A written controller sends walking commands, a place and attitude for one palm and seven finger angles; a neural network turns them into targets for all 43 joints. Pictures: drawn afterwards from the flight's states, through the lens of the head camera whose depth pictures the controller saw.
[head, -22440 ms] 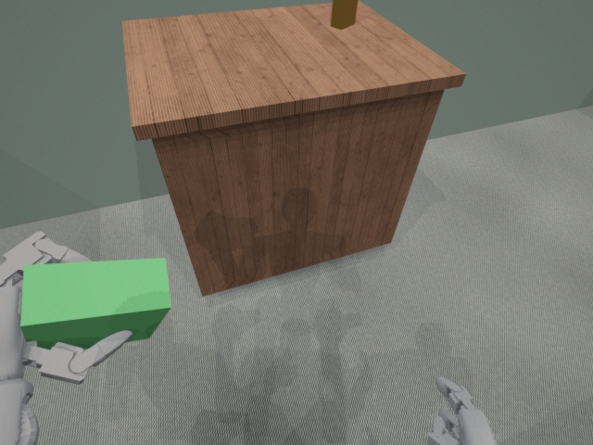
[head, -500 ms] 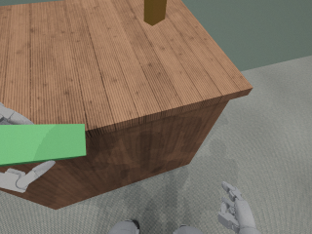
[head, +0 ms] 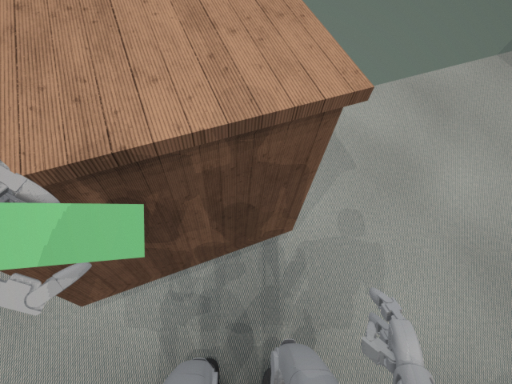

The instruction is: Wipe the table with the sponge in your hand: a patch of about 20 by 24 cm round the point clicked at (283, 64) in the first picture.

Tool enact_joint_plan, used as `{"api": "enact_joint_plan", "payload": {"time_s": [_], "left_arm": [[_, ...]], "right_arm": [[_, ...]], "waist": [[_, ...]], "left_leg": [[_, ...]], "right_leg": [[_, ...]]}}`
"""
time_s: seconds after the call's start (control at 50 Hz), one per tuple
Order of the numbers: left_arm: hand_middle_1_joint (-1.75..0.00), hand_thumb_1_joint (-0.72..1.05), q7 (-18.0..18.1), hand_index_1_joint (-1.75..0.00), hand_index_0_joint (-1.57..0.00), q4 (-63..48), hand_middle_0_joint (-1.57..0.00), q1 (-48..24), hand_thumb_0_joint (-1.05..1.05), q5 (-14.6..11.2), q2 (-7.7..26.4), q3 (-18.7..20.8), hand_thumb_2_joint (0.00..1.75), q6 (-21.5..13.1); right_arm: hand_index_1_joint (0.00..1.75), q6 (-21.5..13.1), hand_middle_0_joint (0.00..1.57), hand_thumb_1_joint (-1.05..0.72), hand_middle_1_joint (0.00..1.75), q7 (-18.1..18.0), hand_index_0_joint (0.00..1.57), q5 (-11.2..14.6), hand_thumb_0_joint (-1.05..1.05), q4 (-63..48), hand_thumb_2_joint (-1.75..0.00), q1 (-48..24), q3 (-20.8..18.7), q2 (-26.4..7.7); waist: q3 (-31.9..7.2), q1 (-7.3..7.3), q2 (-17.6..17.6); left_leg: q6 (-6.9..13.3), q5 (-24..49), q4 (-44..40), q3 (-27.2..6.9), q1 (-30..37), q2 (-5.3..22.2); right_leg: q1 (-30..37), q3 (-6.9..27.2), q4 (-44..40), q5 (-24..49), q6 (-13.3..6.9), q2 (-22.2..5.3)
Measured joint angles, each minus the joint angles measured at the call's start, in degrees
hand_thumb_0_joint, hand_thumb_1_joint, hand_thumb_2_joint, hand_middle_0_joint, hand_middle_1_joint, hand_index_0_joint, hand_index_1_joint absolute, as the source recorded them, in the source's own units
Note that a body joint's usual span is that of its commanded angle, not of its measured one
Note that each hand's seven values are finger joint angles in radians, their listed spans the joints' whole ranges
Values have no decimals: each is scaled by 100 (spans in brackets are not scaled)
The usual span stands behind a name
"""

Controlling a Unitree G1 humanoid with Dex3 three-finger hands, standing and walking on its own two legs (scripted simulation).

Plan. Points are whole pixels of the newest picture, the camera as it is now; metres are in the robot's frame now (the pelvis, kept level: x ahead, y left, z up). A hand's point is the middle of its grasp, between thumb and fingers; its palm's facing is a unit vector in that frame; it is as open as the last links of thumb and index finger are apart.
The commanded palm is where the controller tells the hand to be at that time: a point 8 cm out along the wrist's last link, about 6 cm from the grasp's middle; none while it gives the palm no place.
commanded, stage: stop stepping back and stand still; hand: left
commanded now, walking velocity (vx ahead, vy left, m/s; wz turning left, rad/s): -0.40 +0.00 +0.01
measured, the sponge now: (88, 236) +0.26 +0.20 +0.14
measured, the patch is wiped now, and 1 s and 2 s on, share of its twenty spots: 0.00 0.00 0.00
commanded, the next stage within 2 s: turn to face it in 1.50 s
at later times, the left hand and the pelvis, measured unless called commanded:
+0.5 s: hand (24, 378) +0.13 +0.19 +0.17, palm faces +0.38 -0.80 -0.47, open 9.8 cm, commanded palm +0.06 +0.24 +0.18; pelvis -0.08 -0.05 +0.00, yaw +3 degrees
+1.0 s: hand out of the picture +0.12 +0.21 +0.18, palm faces +0.47 -0.76 -0.46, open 9.8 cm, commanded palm +0.06 +0.24 +0.18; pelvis -0.07 -0.05 +0.00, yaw +6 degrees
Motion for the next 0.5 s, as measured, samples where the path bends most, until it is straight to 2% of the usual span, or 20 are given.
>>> {"api": "enact_joint_plan", "payload": {"time_s": [0.06, 0.12, 0.16, 0.2, 0.26, 0.3, 0.34, 0.38, 0.44, 0.48, 0.5], "left_arm": [[-137, -48, -61, -138, -78, -241, -79, 160, -1, -85, -7, 112, 103, -71], [-137, -48, -88, -138, -78, -247, -79, 331, -1, -139, 105, 311, 103, -133], [-137, -48, -116, -138, -78, -44, -79, 311, -1, -111, 54, 283, 103, -136], [-137, -48, -130, -138, -78, 155, -79, 366, -1, -125, 4, 150, 103, -13], [-137, -48, -70, -138, -78, 446, -79, 601, -1, -133, -224, -78, 103, 261], [-137, -48, -26, -138, -78, 643, -79, 621, -1, -86, -341, -260, 103, 435], [-137, -48, 14, -138, -78, 753, -79, 569, -1, -42, -399, -417, 103, 533], [-137, -48, 40, -138, -78, 714, -79, 505, -1, -15, -386, -507, 103, 561], [-137, -48, 75, -138, -78, 412, -79, 436, -1, 36, -272, -486, 103, 468], [-137, -48, 84, -138, -78, 182, -79, 390, -1, 46, -213, -416, 103, 330], [-137, -48, 80, -138, -78, 129, -79, 329, -1, 39, -151, -356, 103, 248]], "right_arm": [[30, 49, 20, -90, 30, 65, 20, 30, 1, -44, -90, 153, -7, 6], [30, 136, 20, -90, 30, 75, 20, 42, 1, -94, -90, 291, 18, -24], [30, 197, 20, -90, 30, 99, 20, 83, 1, -85, -90, 288, 4, -143], [30, 314, 20, -90, 30, 135, 20, 138, 1, -23, -90, 335, -15, -185], [30, 426, 20, -90, 30, 97, 20, 140, 1, 67, -90, 432, 36, -220], [30, 398, 20, -90, 30, 30, 20, 112, 1, 96, -90, 531, 38, -261], [30, 308, 20, -90, 30, -22, 20, 72, 1, 142, -90, 624, 12, -309], [30, 203, 20, -90, 30, -48, 20, 35, 1, 185, -90, 697, -34, -354], [30, 66, 20, -90, 30, -70, 20, -8, 1, 172, -90, 756, -116, -430], [30, -6, 20, -90, 30, -95, 20, -15, 1, 78, -90, 770, -182, -546], [30, -32, 20, -90, 30, -117, 20, -3, 1, 85, -90, 724, -228, -542]], "waist": [[-109, 0, 203], [-232, 65, 397], [-122, 44, 805], [-131, 53, 810], [-318, 50, 523], [-455, 10, 401], [-573, -23, 293], [-656, -33, 161], [-709, -17, -18], [-697, -19, 81], [-638, -1, 64]], "left_leg": [[-105, 58, 135, -102, -219, 184], [-225, -1, 459, -149, -495, 329], [-188, -385, 934, -385, -684, 555], [-210, -1030, 1950, -577, -917, 309], [-304, -885, 3398, -452, -1076, -77], [-321, -758, 3676, -349, -967, -140], [-287, -678, 3341, -284, -698, -114], [-215, -715, 2605, -218, -327, -53], [-24, -787, 877, -112, 393, 47], [76, -448, -322, -17, 924, 188], [-73, -517, -609, 43, 1095, 209]], "right_leg": [[226, -193, -666, 282, -57, -20], [787, -323, -1749, 746, -27, -134], [953, -552, -1980, 991, -69, 98], [926, -575, -1916, 1013, -158, 76], [849, -398, -1928, 1079, -230, -105], [827, -372, -2037, 1174, -246, -200], [809, -395, -2179, 1288, -246, -284], [769, -426, -2300, 1395, -243, -363], [643, -462, -2344, 1502, -227, -446], [557, -556, -2253, 1509, -195, -384], [533, -556, -2158, 1489, -174, -397]]}}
